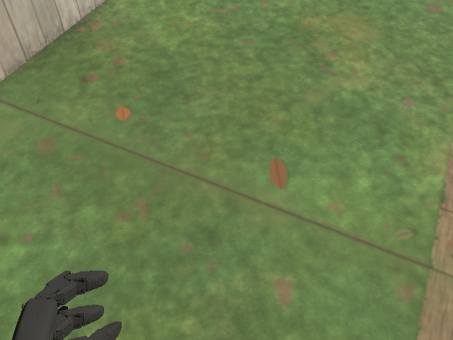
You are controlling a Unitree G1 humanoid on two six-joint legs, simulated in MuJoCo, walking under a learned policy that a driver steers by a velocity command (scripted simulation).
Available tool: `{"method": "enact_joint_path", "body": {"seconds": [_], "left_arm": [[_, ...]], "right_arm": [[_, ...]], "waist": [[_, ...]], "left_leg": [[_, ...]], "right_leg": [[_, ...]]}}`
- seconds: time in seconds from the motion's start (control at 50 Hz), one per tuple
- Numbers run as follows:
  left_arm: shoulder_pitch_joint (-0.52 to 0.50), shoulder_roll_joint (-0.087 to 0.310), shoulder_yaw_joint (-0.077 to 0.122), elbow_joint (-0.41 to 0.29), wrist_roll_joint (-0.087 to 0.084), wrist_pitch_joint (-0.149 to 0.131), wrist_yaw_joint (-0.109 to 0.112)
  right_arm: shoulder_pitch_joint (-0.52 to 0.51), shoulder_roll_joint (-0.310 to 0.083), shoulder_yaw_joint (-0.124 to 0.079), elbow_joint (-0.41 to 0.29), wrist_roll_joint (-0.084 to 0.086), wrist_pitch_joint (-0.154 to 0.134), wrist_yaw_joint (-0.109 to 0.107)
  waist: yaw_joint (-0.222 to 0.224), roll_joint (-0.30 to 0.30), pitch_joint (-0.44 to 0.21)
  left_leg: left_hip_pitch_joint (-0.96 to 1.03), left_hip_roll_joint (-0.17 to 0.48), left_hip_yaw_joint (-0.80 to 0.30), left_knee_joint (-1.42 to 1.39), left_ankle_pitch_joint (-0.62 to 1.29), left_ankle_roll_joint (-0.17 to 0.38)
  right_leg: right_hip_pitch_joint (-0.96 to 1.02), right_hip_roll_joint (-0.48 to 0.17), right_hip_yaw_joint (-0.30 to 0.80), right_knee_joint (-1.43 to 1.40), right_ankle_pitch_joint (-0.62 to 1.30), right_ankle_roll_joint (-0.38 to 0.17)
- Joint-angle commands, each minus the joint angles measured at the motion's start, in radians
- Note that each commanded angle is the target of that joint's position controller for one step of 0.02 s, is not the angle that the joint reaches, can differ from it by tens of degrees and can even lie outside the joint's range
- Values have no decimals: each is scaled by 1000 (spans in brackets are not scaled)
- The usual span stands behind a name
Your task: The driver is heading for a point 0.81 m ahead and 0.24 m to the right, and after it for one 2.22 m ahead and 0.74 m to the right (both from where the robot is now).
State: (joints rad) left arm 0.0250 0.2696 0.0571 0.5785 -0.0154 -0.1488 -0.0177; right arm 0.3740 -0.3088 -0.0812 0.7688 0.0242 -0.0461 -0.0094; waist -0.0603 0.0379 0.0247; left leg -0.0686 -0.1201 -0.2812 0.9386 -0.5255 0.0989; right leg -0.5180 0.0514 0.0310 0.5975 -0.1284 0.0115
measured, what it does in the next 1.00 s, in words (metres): walks ahead, turning right: left foot, then right foot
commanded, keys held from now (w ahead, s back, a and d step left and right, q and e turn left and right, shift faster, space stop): w+e+shift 0.84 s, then w+q+shift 0.16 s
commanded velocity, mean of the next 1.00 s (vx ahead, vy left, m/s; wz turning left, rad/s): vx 1.00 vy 0.00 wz -0.60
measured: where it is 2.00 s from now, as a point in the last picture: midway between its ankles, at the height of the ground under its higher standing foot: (344, 71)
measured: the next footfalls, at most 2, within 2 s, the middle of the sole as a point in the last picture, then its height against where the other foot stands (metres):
left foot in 0.38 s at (184, 332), level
right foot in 0.80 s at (309, 235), level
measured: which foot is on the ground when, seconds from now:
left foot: up 0.00-0.36, down 0.38-0.80, up 0.82-1.00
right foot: down 0.00-0.38, up 0.40-0.78, down 0.80-1.00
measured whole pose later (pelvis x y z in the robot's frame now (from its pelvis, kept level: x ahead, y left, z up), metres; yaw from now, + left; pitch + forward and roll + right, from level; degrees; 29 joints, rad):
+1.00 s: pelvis +0.79 -0.24 +0.02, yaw -40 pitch -2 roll -1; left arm 0.37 0.27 0.03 0.72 0.01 -0.08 -0.04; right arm 0.16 -0.27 0.00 0.68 0.03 -0.10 0.00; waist 0.03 0.02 0.05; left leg -0.64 0.13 -0.10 1.24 -0.26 0.01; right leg -0.22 0.15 -0.04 0.52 -0.28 -0.14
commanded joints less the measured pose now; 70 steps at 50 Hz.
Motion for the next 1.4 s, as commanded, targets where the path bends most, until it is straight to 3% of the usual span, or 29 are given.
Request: {"method": "enact_joint_path", "body": {"seconds": [0.02, 0.06, 0.14, 0.3, 0.36, 0.38, 0.4, 0.42, 0.46, 0.5, 0.54, 0.68, 0.72, 0.78, 0.8, 0.82, 0.84, 0.86, 0.9, 0.94, 1.0, 1.16, 1.22, 1.26, 1.28, 1.3, 1.32, 1.36, 1.4], "left_arm": [[439, 128, 57, 71, 3, 10, -8], [386, 117, 43, 89, 19, 27, -13], [356, 61, 15, 117, -7, 29, -15], [435, 127, 37, 142, -40, 57, 22], [431, 125, 33, 145, -26, 69, 15], [399, 76, 14, 108, 5, 67, 14], [538, -41, -28, 71, -50, 54, 17], [487, 30, -19, 90, -74, 62, 35], [316, 75, -4, 75, -34, 75, 36], [255, 36, -1, 45, -24, 93, 17], [229, -1, -10, 14, -38, 121, 3], [44, 54, -17, -49, -8, 112, -50], [39, 104, 2, -59, -15, 109, -57], [404, 251, 75, 16, -33, 132, -48], [584, 299, 102, 83, -39, 147, -30], [511, 358, 93, 70, -33, 150, -21], [449, 334, 75, -6, -3, 122, -25], [456, 243, 65, -1, 3, 103, -23], [325, 189, 39, 16, 18, 65, -27], [230, 138, 16, 15, 45, 50, -20], [262, 115, 3, 73, 26, 29, -12], [378, 145, 5, 159, 24, 14, 18], [355, 200, 19, 157, 49, 51, 36], [290, 243, 34, 141, 69, 84, 56], [201, 258, 39, 114, 67, 91, 57], [179, 150, 8, 100, 67, 70, 40], [337, -4, -40, 30, 11, 29, 11], [138, 143, -27, -24, -29, -28, -12], [126, 120, -30, -18, 15, -28, 3]], "right_arm": [[15, -41, 36, -97, 37, -33, 11], [-244, -48, 40, -163, -26, -66, 17], [-248, -3, 51, -189, -35, -85, 25], [-436, -41, 41, -242, -12, -107, 35], [-238, -118, -11, -217, -6, -108, 10], [13, -185, -34, -186, -9, -98, -6], [95, -260, -45, -144, -23, -83, 9], [50, -167, -30, -149, -19, -76, 12], [-11, -75, -8, -117, -24, -65, 4], [-85, -17, 7, -89, -52, -60, 8], [-135, 6, 9, -71, -34, -65, 14], [-156, -149, -25, -36, -23, -81, -2], [-115, -213, -36, -29, -26, -71, 1], [-135, -281, -51, -56, -17, -38, -2], [-140, -218, -31, -58, -17, -49, -3], [-46, -19, 30, -95, -55, -84, 14], [-1, -69, 45, -172, -11, -130, 27], [-145, -171, 26, -161, 28, -142, 25], [-167, -123, 39, -142, 14, -118, 3], [-75, -116, 35, -94, 9, -68, 6], [-155, -53, 53, -110, 1, -26, -1], [-393, -24, 58, -159, 20, -68, 69], [-350, -78, 30, -172, 22, -65, 95], [-101, -148, -7, -136, 33, -34, 84], [173, -205, -34, -67, 28, -13, 69], [295, -232, -35, -25, 24, 9, 51], [203, -247, -33, -52, -5, -14, 54], [129, -127, -12, -99, -31, -33, 48], [8, -122, -9, -123, -24, -54, 59]], "waist": [[190, -345, -226], [175, -42, -42], [61, -106, 2], [91, -108, 56], [-40, -105, -85], [-149, -20, -273], [-66, 365, -449], [-81, 286, -307], [-69, 53, -74], [2, 58, 30], [45, 63, 58], [48, -78, 119], [71, -19, 70], [295, 87, -142], [360, -28, -180], [188, -428, -179], [146, -379, -449], [210, -146, -324], [96, 75, -93], [21, -2, -27], [38, -43, 77], [151, -37, 121], [92, -120, 29], [-66, -205, -89], [-204, -189, -185], [-221, 54, -201], [-22, 394, -285], [-60, 27, -179], [49, -156, -47]], "left_leg": [[-781, 77, 96, 554, 99, -14], [-720, 119, 149, 420, 164, -2], [-598, 174, 153, 93, 169, -43], [-153, 112, 188, -383, 547, -122], [133, 137, 185, -421, 416, -71], [431, 318, 1, -397, 219, -9], [653, 566, -548, -574, -172, 150], [544, 553, -625, -649, -307, 134], [305, 479, -288, -652, 31, 86], [101, 412, -77, -695, 226, 64], [13, 410, 55, -736, 333, 50], [-64, 322, 455, -847, 617, -19], [39, 331, 491, -749, 1104, -34], [11, 361, 485, -184, 1637, -39], [-253, 271, 475, 205, 1091, -84], [-603, 68, 395, 673, -53, -122], [-787, 55, 141, 750, -35, -90], [-783, 126, 131, 640, 102, -55], [-693, 217, 156, 464, 199, -59], [-557, 288, 154, 398, 242, -73], [-617, 316, 184, 249, 363, -102], [-582, 179, 314, -330, 884, -58], [-515, 67, 426, -349, 734, -11], [-314, 17, 446, -268, 527, 40], [-6, 51, 357, -262, 505, 80], [255, 110, 231, -212, 420, 123], [516, 320, -393, -420, -14, 360], [338, 345, -580, -727, -239, 251], [39, 271, -446, -728, -21, 238]], "right_leg": [[902, -383, 907, -353, -745, -286], [603, -268, 646, -355, -389, -249], [414, -180, 495, -397, -169, -276], [152, -168, 404, -406, -120, -204], [160, -91, 328, -32, 187, -125], [-1, -46, 254, 308, 84, -93], [-270, 12, 153, 656, -392, -58], [-408, -70, 125, 796, -337, -58], [-429, -142, 72, 816, -214, -60], [-359, -197, 80, 752, -182, -63], [-352, -236, 77, 715, -192, -60], [-141, -173, -82, 254, 237, -77], [-16, -80, -173, 196, 198, -114], [453, 31, -203, 195, 15, -198], [783, -9, -77, 125, 63, -245], [949, -135, 261, 101, 118, -354], [1064, -330, 833, -217, -490, -520], [920, -335, 845, -360, -630, -418], [549, -306, 659, -366, -419, -350], [287, -246, 462, -364, -284, -325], [170, -199, 223, -431, -125, -283], [460, -176, -137, -519, 246, -105], [689, -215, -183, -350, 908, -48], [719, -252, -187, -14, 1345, -35], [554, -243, -174, 304, 1318, -42], [238, -99, -162, 759, 416, -32], [-253, 77, 17, 1102, -451, 29], [-297, -9, 137, 899, -252, -97], [-189, -67, 142, 715, -193, -85]]}}
Velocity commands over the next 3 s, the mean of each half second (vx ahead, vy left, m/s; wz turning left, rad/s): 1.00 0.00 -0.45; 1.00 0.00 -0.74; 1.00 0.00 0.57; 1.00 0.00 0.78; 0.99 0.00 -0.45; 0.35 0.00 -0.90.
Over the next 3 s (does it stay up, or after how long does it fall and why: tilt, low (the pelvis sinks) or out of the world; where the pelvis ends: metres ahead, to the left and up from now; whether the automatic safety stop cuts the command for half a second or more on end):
stays up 2.36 -0.66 0.03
